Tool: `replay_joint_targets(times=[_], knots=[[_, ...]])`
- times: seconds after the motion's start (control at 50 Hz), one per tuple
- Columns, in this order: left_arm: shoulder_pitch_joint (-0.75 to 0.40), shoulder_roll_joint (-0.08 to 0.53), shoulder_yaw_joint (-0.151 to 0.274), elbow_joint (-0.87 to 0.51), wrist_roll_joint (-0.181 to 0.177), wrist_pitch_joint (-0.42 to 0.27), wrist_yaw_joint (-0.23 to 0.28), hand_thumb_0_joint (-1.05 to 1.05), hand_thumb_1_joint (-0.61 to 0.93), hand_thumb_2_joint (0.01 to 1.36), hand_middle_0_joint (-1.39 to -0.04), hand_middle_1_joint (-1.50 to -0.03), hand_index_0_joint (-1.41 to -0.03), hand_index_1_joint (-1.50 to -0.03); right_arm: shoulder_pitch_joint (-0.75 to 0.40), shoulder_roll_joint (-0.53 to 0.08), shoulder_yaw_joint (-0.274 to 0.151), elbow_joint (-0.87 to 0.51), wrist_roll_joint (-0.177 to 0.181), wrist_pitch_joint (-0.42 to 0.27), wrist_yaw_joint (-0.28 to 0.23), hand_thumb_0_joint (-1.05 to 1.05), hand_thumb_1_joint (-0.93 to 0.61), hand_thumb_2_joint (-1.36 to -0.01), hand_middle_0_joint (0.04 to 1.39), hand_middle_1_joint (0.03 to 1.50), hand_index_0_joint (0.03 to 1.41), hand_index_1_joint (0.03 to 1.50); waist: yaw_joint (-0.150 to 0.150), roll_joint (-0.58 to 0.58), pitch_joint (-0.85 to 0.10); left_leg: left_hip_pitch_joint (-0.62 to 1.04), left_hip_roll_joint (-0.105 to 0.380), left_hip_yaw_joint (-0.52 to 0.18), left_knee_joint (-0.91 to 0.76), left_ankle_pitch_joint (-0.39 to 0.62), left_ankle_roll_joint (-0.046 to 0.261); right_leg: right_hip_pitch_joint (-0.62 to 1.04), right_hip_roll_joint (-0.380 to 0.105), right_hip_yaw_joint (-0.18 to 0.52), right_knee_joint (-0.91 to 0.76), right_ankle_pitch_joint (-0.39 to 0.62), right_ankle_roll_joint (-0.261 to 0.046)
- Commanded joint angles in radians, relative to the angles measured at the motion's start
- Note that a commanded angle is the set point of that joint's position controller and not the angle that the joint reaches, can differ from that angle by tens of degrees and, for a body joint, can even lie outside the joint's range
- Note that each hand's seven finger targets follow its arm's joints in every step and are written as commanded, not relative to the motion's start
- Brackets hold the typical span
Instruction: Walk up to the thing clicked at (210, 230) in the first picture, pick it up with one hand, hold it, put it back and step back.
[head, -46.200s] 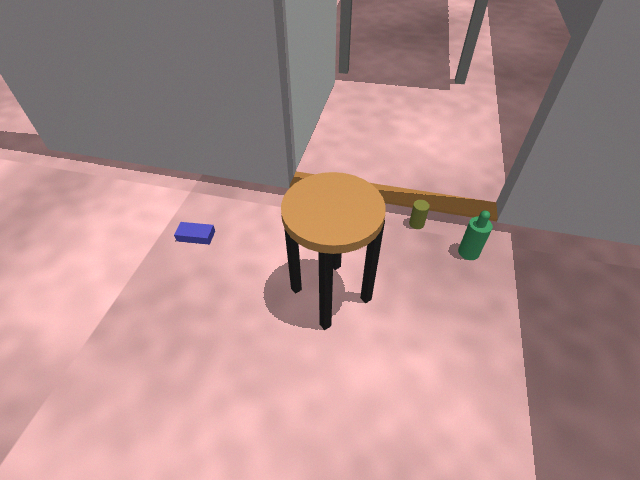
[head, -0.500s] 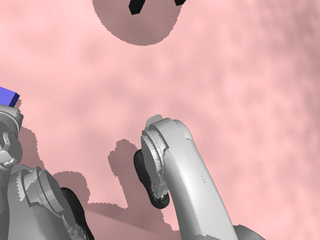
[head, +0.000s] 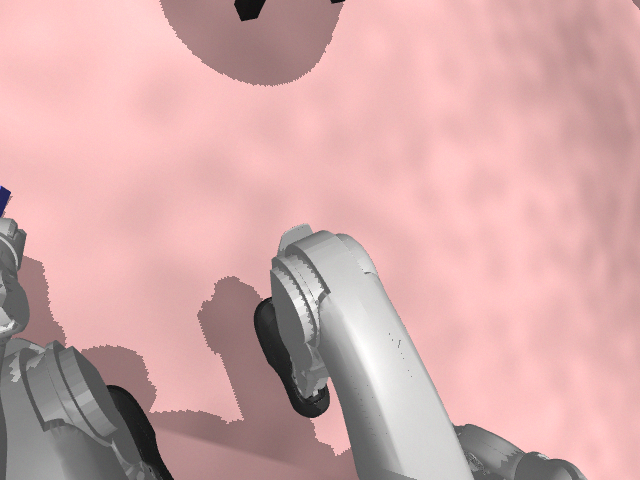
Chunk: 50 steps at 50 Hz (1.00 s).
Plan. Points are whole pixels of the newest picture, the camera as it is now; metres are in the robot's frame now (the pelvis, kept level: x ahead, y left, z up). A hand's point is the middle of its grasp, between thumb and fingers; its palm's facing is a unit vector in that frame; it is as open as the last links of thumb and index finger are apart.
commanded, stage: rest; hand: left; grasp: from above
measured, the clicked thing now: out of the picture +0.44 +0.27 -0.28
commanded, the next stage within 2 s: open in 0.02 s
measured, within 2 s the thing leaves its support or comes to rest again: neither
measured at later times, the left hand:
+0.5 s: hand out of the picture +0.43 +0.26 -0.25, palm faces -0.12 -0.46 -0.88, open 12.1 cm
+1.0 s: hand out of the picture +0.43 +0.26 -0.25, palm faces -0.12 -0.47 -0.88, open 13.6 cm
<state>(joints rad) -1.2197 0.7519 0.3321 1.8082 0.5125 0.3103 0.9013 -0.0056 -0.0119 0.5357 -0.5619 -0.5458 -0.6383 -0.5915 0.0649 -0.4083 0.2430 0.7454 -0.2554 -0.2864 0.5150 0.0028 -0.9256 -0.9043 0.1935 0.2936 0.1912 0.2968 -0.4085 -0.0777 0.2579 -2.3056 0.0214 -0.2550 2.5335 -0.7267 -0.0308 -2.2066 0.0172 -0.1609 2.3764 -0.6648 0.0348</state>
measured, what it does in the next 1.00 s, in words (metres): stands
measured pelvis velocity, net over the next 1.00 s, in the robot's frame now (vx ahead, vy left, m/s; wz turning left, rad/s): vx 0.00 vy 0.00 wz -0.01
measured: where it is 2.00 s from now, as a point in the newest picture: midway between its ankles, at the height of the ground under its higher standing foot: (228, 422)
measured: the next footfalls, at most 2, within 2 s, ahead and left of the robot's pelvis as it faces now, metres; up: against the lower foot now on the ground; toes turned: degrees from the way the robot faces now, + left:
none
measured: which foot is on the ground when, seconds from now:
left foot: down 0.00-1.00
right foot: down 0.00-1.00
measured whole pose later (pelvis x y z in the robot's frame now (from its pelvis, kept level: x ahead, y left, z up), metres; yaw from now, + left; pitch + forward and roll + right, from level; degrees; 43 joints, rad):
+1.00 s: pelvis +0.00 +0.00 +0.00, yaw -1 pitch +26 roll -13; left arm -1.21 0.77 0.28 1.79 0.48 0.30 0.88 0.00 -0.48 1.02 -0.15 -1.01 -0.13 -1.04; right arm 0.07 -0.41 0.27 0.74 -0.23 -0.30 0.51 0.00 -0.91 -0.90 0.20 0.29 0.19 0.30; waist -0.41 -0.09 0.27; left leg -2.30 0.02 -0.28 2.54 -0.73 -0.03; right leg -2.19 0.02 -0.18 2.37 -0.66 0.04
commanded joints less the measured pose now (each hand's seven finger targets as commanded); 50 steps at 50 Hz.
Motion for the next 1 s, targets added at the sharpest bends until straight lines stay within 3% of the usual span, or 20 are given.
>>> replay_joint_targets(times=[0.0, 0.08, 0.1, 0.12, 0.14, 0.22, 0.3, 0.5, 0.52, 0.6, 0.7, 0.82, 0.88, 0.92, 0.94, 0.98], knots=[[-0.273, 0.151, -0.036, -0.094, 0.017, -0.003, 0.033, 0.0, 0.469, 0.719, -0.858, -0.757, -0.874, -0.74, 0.238, -0.31, -0.061, 0.028, 0.008, 0.002, 0.008, 0.0, -0.909, -0.903, 0.2, 0.3, 0.2, 0.3, -0.088, 0.397, -0.734, 0.402, 0.011, 0.117, -0.217, 0.24, 0.039, 0.456, 0.037, -0.1, -0.228, 0.336, -0.031], [-0.28, 0.142, -0.049, -0.112, 0.005, -0.011, 0.032, 0.0, 0.477, 0.724, -0.858, -0.771, -0.877, -0.751, 0.232, -0.315, -0.056, 0.027, 0.006, 0.002, 0.008, 0.0, -0.909, -0.903, 0.199, 0.3, 0.199, 0.3, -0.094, 0.411, -0.742, 0.436, 0.011, 0.114, -0.214, 0.238, 0.034, 0.464, 0.039, -0.112, -0.217, 0.332, -0.032], [-0.268, 0.171, -0.032, -0.108, 0.021, -0.015, 0.038, 0.0, 0.458, 0.702, -0.846, -0.747, -0.864, -0.728, 0.246, -0.325, -0.062, 0.032, 0.014, 0.002, 0.007, 0.0, -0.906, -0.902, 0.2, 0.3, 0.2, 0.3, -0.087, 0.428, -0.751, 0.455, 0.016, 0.098, -0.228, 0.231, 0.035, 0.45, 0.04, -0.115, -0.221, 0.323, -0.037], [-0.27, 0.146, -0.047, -0.106, 0.007, -0.013, 0.036, 0.0, 0.378, 0.71, -0.766, -0.761, -0.784, -0.75, 0.242, -0.318, -0.057, 0.024, 0.009, 0.002, 0.009, 0.0, -0.9, -0.901, 0.2, 0.3, 0.2, 0.3, -0.1, 0.431, -0.732, 0.46, 0.011, 0.094, -0.225, 0.229, 0.033, 0.447, 0.033, -0.119, -0.206, 0.32, -0.037], [-0.261, 0.15, -0.042, -0.094, 0.004, -0.014, 0.039, 0.0, 0.298, 0.719, -0.686, -0.775, -0.704, -0.764, 0.235, -0.324, -0.057, 0.028, 0.011, 0.003, 0.009, 0.0, -0.898, -0.901, 0.2, 0.3, 0.2, 0.3, -0.094, 0.427, -0.737, 0.469, 0.014, 0.091, -0.231, 0.221, 0.03, 0.442, 0.036, -0.125, -0.207, 0.312, -0.038], [-0.263, 0.159, -0.043, -0.084, 0.01, -0.012, 0.04, 0.0, -0.022, 0.704, -0.401, -0.792, -0.41, -0.782, 0.233, -0.327, -0.056, 0.025, 0.018, 0.003, 0.01, 0.0, -0.897, -0.9, 0.2, 0.3, 0.2, 0.3, -0.096, 0.418, -0.707, 0.446, 0.014, 0.084, -0.231, 0.2, 0.035, 0.417, 0.035, -0.124, -0.211, 0.297, -0.038], [-0.248, 0.16, -0.05, -0.078, 0.0, -0.008, 0.029, 0.0, -0.251, 0.781, -0.317, -0.838, -0.317, -0.84, 0.215, -0.324, -0.056, 0.018, 0.022, 0.001, 0.011, 0.0, -0.897, -0.901, 0.2, 0.301, 0.2, 0.301, -0.095, 0.392, -0.664, 0.4, 0.008, 0.091, -0.228, 0.16, 0.045, 0.399, 0.032, -0.123, -0.219, 0.259, -0.036], [-0.235, 0.143, -0.069, -0.089, -0.028, -0.004, 0.015, 0.0, -0.376, 0.916, -0.225, -0.926, -0.213, -0.939, 0.218, -0.332, -0.052, 0.006, 0.024, -0.006, 0.006, 0.0, -0.894, -0.9, 0.2, 0.3, 0.2, 0.3, -0.1, 0.386, -0.672, 0.431, 0.006, 0.082, -0.226, 0.17, 0.044, 0.402, 0.034, -0.13, -0.209, 0.265, -0.033], [-0.225, 0.163, -0.061, -0.09, -0.02, -0.005, 0.02, 0.0, -0.398, 0.908, -0.207, -0.937, -0.197, -0.947, 0.21, -0.335, -0.053, 0.016, 0.029, -0.007, 0.002, 0.0, -0.896, -0.901, 0.2, 0.301, 0.2, 0.3, -0.087, 0.395, -0.668, 0.428, 0.01, 0.082, -0.229, 0.155, 0.045, 0.396, 0.035, -0.127, -0.215, 0.255, -0.037], [-0.225, 0.155, -0.076, -0.093, -0.001, -0.006, 0.017, 0.0, -0.413, 0.974, -0.203, -0.959, -0.185, -0.978, 0.219, -0.324, -0.049, 0.018, 0.028, -0.006, 0.001, 0.0, -0.895, -0.901, 0.2, 0.3, 0.2, 0.3, -0.092, 0.406, -0.671, 0.44, 0.009, 0.082, -0.231, 0.172, 0.042, 0.405, 0.036, -0.129, -0.212, 0.271, -0.038], [-0.214, 0.148, -0.071, -0.078, -0.002, -0.003, 0.017, 0.0, -0.475, 1.032, -0.153, -1.009, -0.131, -1.032, 0.228, -0.331, -0.058, 0.032, 0.036, -0.009, 0.0, 0.0, -0.895, -0.901, 0.2, 0.3, 0.2, 0.3, -0.089, 0.391, -0.672, 0.416, 0.01, 0.087, -0.23, 0.18, 0.044, 0.421, 0.041, -0.122, -0.23, 0.287, -0.035], [-0.235, 0.129, -0.082, -0.096, -0.035, -0.008, 0.016, 0.0, -0.515, 1.022, -0.111, -1.026, -0.093, -1.045, 0.222, -0.329, -0.053, 0.024, 0.027, -0.02, -0.001, 0.0, -0.894, -0.9, 0.2, 0.3, 0.2, 0.3, -0.101, 0.373, -0.684, 0.434, 0.006, 0.084, -0.217, 0.191, 0.046, 0.43, 0.038, -0.128, -0.222, 0.292, -0.03], [-0.234, 0.153, -0.079, -0.093, -0.007, -0.01, 0.021, 0.0, -0.512, 1.031, -0.119, -1.022, -0.099, -1.043, 0.232, -0.328, -0.055, 0.041, 0.033, -0.02, -0.004, 0.0, -0.895, -0.901, 0.2, 0.3, 0.2, 0.3, -0.093, 0.407, -0.686, 0.447, 0.01, 0.079, -0.234, 0.192, 0.042, 0.426, 0.036, -0.126, -0.224, 0.297, -0.036], [-0.228, 0.134, -0.087, -0.091, -0.028, -0.01, 0.018, 0.0, -0.503, 1.032, -0.11, -1.048, -0.095, -1.063, 0.211, -0.327, -0.049, 0.024, 0.027, -0.021, 0.001, 0.0, -0.893, -0.9, 0.2, 0.3, 0.2, 0.3, -0.096, 0.396, -0.677, 0.461, 0.007, 0.078, -0.225, 0.193, 0.04, 0.419, 0.032, -0.134, -0.206, 0.292, -0.035], [-0.222, 0.163, -0.068, -0.082, -0.011, -0.011, 0.023, 0.0, -0.521, 1.058, -0.111, -1.036, -0.088, -1.06, 0.234, -0.335, -0.054, 0.035, 0.031, -0.019, -0.002, 0.0, -0.893, -0.9, 0.2, 0.3, 0.2, 0.3, -0.089, 0.401, -0.69, 0.448, 0.01, 0.083, -0.231, 0.201, 0.044, 0.439, 0.042, -0.126, -0.228, 0.301, -0.034], [-0.221, 0.164, -0.071, -0.081, -0.005, -0.011, 0.022, 0.0, -0.506, 1.055, -0.118, -1.039, -0.097, -1.061, 0.229, -0.325, -0.048, 0.035, 0.031, -0.019, -0.003, 0.0, -0.893, -0.9, 0.2, 0.3, 0.2, 0.3, -0.093, 0.389, -0.688, 0.424, 0.007, 0.093, -0.227, 0.198, 0.046, 0.451, 0.041, -0.121, -0.231, 0.304, -0.032]])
